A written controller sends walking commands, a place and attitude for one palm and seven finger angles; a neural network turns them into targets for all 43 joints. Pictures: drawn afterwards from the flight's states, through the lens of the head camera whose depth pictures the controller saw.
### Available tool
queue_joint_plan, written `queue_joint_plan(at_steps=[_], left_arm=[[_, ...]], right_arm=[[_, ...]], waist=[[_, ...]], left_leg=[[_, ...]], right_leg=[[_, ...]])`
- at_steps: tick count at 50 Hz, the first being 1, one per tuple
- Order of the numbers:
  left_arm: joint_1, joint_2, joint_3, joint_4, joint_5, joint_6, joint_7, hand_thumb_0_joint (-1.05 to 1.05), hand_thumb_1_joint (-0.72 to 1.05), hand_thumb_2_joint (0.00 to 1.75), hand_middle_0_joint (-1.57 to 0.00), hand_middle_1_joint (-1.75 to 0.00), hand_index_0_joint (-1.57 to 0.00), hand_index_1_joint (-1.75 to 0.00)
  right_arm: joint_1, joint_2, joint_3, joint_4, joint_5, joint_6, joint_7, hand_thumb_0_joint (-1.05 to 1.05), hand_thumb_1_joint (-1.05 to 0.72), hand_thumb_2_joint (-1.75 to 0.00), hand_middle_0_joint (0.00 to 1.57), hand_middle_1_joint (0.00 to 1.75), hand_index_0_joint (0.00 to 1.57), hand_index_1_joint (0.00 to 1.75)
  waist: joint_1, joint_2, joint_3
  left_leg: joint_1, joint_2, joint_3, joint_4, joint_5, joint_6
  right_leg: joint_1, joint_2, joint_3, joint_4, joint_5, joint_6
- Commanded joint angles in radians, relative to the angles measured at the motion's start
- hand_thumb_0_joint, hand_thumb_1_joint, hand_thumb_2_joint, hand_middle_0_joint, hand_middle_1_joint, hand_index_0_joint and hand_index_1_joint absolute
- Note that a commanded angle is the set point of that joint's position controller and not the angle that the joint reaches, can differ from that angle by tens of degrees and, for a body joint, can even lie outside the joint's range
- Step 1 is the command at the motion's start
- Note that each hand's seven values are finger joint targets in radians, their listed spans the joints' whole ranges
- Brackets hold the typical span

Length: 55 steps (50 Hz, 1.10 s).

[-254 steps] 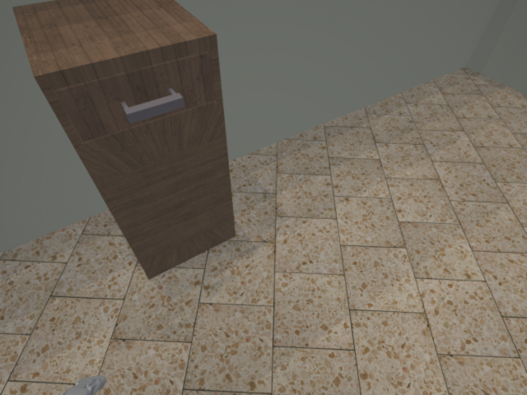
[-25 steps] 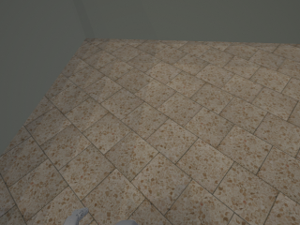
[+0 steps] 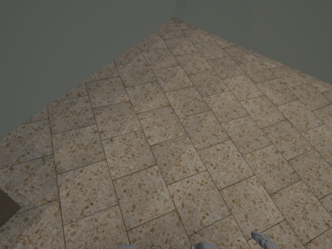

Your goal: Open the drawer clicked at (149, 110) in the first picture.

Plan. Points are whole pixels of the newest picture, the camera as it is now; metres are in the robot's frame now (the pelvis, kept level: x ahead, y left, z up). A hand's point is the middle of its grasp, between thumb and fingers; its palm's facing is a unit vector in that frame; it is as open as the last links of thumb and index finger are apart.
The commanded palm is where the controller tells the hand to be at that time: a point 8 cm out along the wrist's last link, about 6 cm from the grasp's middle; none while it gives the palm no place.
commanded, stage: turn to face it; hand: left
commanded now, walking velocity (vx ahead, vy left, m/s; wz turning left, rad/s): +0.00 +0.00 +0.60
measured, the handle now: out of the picture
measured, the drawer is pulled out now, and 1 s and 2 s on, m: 0.00 0.00 0.00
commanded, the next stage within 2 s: take the last steps up to it in 1.68 s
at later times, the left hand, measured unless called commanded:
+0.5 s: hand out of the picture +0.09 +0.22 -0.13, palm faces +0.27 -0.93 -0.25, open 7.4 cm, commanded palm none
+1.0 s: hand out of the picture -0.13 +0.15 -0.16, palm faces +0.61 -0.75 -0.25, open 7.4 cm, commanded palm none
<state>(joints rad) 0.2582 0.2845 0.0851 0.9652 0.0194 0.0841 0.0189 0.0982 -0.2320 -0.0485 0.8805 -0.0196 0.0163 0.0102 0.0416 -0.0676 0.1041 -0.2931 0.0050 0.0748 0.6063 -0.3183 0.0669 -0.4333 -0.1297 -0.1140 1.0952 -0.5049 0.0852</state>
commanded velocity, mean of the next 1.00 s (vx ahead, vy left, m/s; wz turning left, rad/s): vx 0.00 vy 0.00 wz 0.60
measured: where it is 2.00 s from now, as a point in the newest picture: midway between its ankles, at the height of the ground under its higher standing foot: outside the picture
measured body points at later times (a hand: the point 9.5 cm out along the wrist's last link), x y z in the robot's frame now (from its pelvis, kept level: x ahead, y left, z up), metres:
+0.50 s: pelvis -0.01 -0.01 +0.01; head +0.02 -0.01 +0.46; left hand +0.08 +0.27 -0.11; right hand +0.06 -0.26 -0.14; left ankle +0.01 +0.07 -0.73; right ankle +0.02 -0.16 -0.69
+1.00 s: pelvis -0.03 -0.03 +0.00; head +0.00 +0.00 +0.45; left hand -0.16 +0.19 -0.14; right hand +0.21 -0.20 -0.13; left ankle -0.12 +0.07 -0.71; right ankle +0.02 -0.15 -0.73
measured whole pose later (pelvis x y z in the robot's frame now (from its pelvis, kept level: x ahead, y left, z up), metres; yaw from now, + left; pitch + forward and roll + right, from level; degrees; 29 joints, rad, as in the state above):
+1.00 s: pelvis -0.03 -0.03 +0.00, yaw +37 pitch +0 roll +1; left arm 0.26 0.21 0.05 0.91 0.03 0.03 0.02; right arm 0.15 -0.29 -0.08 0.94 -0.02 0.08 0.02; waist 0.02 -0.02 0.10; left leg -0.35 0.03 0.04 0.78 -0.42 -0.07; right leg -0.20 -0.16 -0.23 0.56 -0.34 0.04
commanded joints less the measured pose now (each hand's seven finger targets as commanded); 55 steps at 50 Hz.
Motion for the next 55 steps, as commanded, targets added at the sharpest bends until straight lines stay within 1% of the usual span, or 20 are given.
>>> queue_joint_plan(at_steps=[1,6,20,26,27,28,29,30,31,33,35,44,47,49,50,51,52,53,54,55], left_arm=[[-0.029,0.071,0.018,-0.102,0.001,-0.051,-0.013,0.0,0.9,0.9,-0.2,-0.3,-0.2,-0.3],[-0.046,0.075,0.02,-0.105,0.002,-0.047,-0.003,0.0,0.9,0.9,-0.2,-0.3,-0.2,-0.3],[-0.209,0.044,0.007,-0.18,-0.013,-0.052,0.013,0.0,0.9,0.9,-0.2,-0.3,-0.2,-0.3],[-0.092,0.049,0.005,-0.166,-0.022,-0.062,0.022,0.0,0.9,0.9,-0.2,-0.3,-0.2,-0.3],[-0.051,0.063,0.011,-0.156,-0.022,-0.067,0.025,0.0,0.9,0.9,-0.2,-0.3,-0.2,-0.3],[-0.033,0.123,0.022,-0.157,-0.013,-0.075,0.029,0.0,0.9,0.9,-0.2,-0.3,-0.2,-0.3],[-0.051,0.197,0.033,-0.176,0.004,-0.076,0.033,0.0,0.9,0.9,-0.2,-0.3,-0.2,-0.3],[-0.082,0.18,0.02,-0.193,-0.004,-0.07,0.034,0.0,0.9,0.9,-0.2,-0.3,-0.2,-0.3],[-0.165,0.148,0.011,-0.213,-0.004,-0.069,0.034,0.0,0.9,0.9,-0.2,-0.3,-0.2,-0.3],[-0.205,0.094,0.001,-0.208,-0.01,-0.08,0.023,0.0,0.9,0.9,-0.2,-0.3,-0.2,-0.3],[-0.163,0.069,-0.01,-0.191,-0.009,-0.091,0.018,0.0,0.9,0.9,-0.2,-0.3,-0.2,-0.3],[0.022,0.131,0.009,-0.123,0.009,-0.09,0.017,0.0,0.9,0.9,-0.2,-0.3,-0.2,-0.3],[0.032,0.161,0.022,-0.116,0.014,-0.083,0.015,0.0,0.9,0.9,-0.2,-0.3,-0.2,-0.3],[0.023,0.17,0.027,-0.111,0.011,-0.078,0.013,0.0,0.9,0.9,-0.2,-0.3,-0.2,-0.3],[0.013,0.169,0.028,-0.11,0.004,-0.076,0.01,0.0,0.9,0.9,-0.2,-0.3,-0.2,-0.3],[0.016,0.147,0.023,-0.113,-0.004,-0.07,0.008,0.0,0.9,0.9,-0.2,-0.3,-0.2,-0.3],[0.023,0.081,0.014,-0.149,-0.013,-0.066,0.0,0.0,0.9,0.9,-0.2,-0.3,-0.2,-0.3],[-0.029,0.05,-0.006,-0.178,-0.006,-0.058,0.004,0.0,0.9,0.9,-0.2,-0.3,-0.2,-0.3],[-0.061,0.07,-0.002,-0.176,-0.002,-0.049,0.007,0.0,0.9,0.9,-0.2,-0.3,-0.2,-0.3],[-0.083,0.061,0.002,-0.163,0.0,-0.045,0.01,0.0,0.9,0.9,-0.2,-0.3,-0.2,-0.3]], right_arm=[[0.059,-0.196,-0.051,-0.042,0.006,-0.015,-0.026,0.0,-0.9,-0.9,0.2,0.3,0.2,0.3],[0.12,-0.188,-0.054,-0.025,0.009,-0.017,-0.026,0.0,-0.9,-0.9,0.2,0.3,0.2,0.3],[0.214,-0.183,-0.075,0.009,-0.007,-0.001,-0.028,0.0,-0.9,-0.9,0.2,0.3,0.2,0.3],[0.146,-0.182,-0.082,-0.006,-0.002,0.014,-0.019,0.0,-0.9,-0.9,0.2,0.3,0.2,0.3],[0.135,-0.166,-0.081,-0.011,0.003,0.016,-0.015,0.0,-0.9,-0.9,0.2,0.3,0.2,0.3],[0.158,-0.115,-0.076,-0.014,0.013,0.021,-0.01,0.0,-0.9,-0.9,0.2,0.3,0.2,0.3],[0.178,-0.072,-0.071,-0.038,0.011,0.017,-0.016,0.0,-0.9,-0.9,0.2,0.3,0.2,0.3],[0.156,-0.139,-0.083,-0.037,-0.007,0.02,-0.014,0.0,-0.9,-0.9,0.2,0.3,0.2,0.3],[0.182,-0.133,-0.089,-0.03,-0.008,0.03,-0.005,0.0,-0.9,-0.9,0.2,0.3,0.2,0.3],[0.194,-0.118,-0.084,0.01,-0.01,0.048,0.007,0.0,-0.9,-0.9,0.2,0.3,0.2,0.3],[0.201,-0.107,-0.079,0.013,-0.007,0.049,0.015,0.0,-0.9,-0.9,0.2,0.3,0.2,0.3],[0.008,-0.095,-0.052,-0.036,0.003,0.046,0.018,0.0,-0.9,-0.9,0.2,0.3,0.2,0.3],[-0.01,-0.085,-0.038,-0.045,0.011,0.031,0.017,0.0,-0.9,-0.9,0.2,0.3,0.2,0.3],[0.032,-0.093,-0.038,-0.04,0.012,0.021,0.013,0.0,-0.9,-0.9,0.2,0.3,0.2,0.3],[0.074,-0.109,-0.041,-0.031,0.009,0.015,0.013,0.0,-0.9,-0.9,0.2,0.3,0.2,0.3],[0.134,-0.155,-0.053,-0.016,0.007,0.006,0.014,0.0,-0.9,-0.9,0.2,0.3,0.2,0.3],[0.19,-0.278,-0.082,-0.015,0.0,-0.006,0.007,0.0,-0.9,-0.9,0.2,0.3,0.2,0.3],[0.255,-0.336,-0.094,0.008,0.012,0.001,0.0,0.0,-0.9,-0.9,0.2,0.3,0.2,0.3],[0.25,-0.308,-0.087,0.016,0.007,0.005,-0.007,0.0,-0.9,-0.9,0.2,0.3,0.2,0.3],[0.216,-0.268,-0.077,0.011,0.003,-0.001,-0.019,0.0,-0.9,-0.9,0.2,0.3,0.2,0.3]], waist=[[-0.048,0.198,-0.15],[-0.056,0.194,-0.161],[-0.095,0.174,-0.155],[-0.041,0.193,-0.167],[-0.021,0.165,-0.178],[-0.016,0.003,-0.178],[-0.017,-0.243,-0.158],[-0.028,-0.131,-0.127],[-0.077,-0.045,-0.089],[-0.102,-0.084,-0.032],[-0.097,-0.095,-0.022],[-0.008,-0.125,-0.067],[0.007,-0.163,-0.101],[-0.014,-0.165,-0.137],[-0.041,-0.137,-0.164],[-0.074,-0.01,-0.207],[-0.109,0.314,-0.254],[-0.133,0.377,-0.277],[-0.131,0.267,-0.244],[-0.124,0.328,-0.217]], left_leg=[[0.208,0.221,-0.25,-0.251,0.61,0.061],[0.231,0.198,-0.302,-0.276,0.562,0.046],[0.185,0.186,-0.588,-0.273,0.411,0.118],[0.003,0.113,-0.592,-0.228,0.326,0.065],[-0.089,0.08,-0.558,-0.199,0.21,0.026],[-0.256,0.004,-0.449,-0.067,-0.047,-0.039],[-0.4,-0.133,-0.221,0.21,-0.216,-0.115],[-0.32,-0.088,-0.214,0.388,-0.234,-0.107],[-0.277,-0.071,-0.206,0.488,-0.165,-0.107],[-0.262,-0.029,-0.16,0.6,-0.072,-0.125],[-0.284,-0.018,-0.131,0.643,-0.009,-0.139],[-0.247,0.026,-0.049,0.353,-0.113,-0.16],[-0.137,0.016,0.0,0.176,-0.14,-0.14],[-0.047,-0.001,0.031,0.026,-0.064,-0.125],[0.039,-0.006,0.034,-0.086,0.047,-0.117],[0.207,0.034,-0.025,-0.218,0.205,-0.1],[0.413,0.305,-0.368,-0.238,0.581,0.006],[0.411,0.42,-0.473,-0.208,0.91,0.108],[0.36,0.417,-0.394,-0.197,0.869,0.135],[0.31,0.341,-0.374,-0.207,0.821,0.11]], right_leg=[[-0.14,0.002,0.095,0.101,0.138,0.017],[-0.137,0.017,0.127,0.071,0.192,0.034],[-0.045,0.093,0.174,-0.219,0.074,0.004],[0.248,0.139,0.155,-0.554,0.187,-0.03],[0.378,0.115,0.159,-0.692,0.269,-0.039],[0.518,-0.053,0.31,-0.822,0.194,-0.087],[0.512,-0.318,0.593,-0.897,0.113,-0.195],[0.304,-0.361,0.547,-0.903,0.136,-0.243],[0.205,-0.309,0.44,-0.909,0.121,-0.243],[0.155,-0.182,0.296,-0.871,0.231,-0.19],[0.188,-0.142,0.183,-0.828,0.372,-0.172],[0.362,-0.216,0.106,-0.734,0.646,-0.213],[0.37,-0.237,0.072,-0.668,0.751,-0.211],[0.371,-0.231,0.025,-0.593,0.783,-0.176],[0.344,-0.212,-0.018,-0.529,0.739,-0.14],[0.241,-0.186,-0.048,-0.37,0.632,-0.092],[-0.069,-0.044,-0.079,-0.136,0.086,-0.008],[-0.162,0.003,0.019,-0.007,-0.189,0.01],[-0.155,-0.022,0.067,0.063,-0.135,-0.005],[-0.166,-0.023,0.093,0.084,-0.071,0.0]])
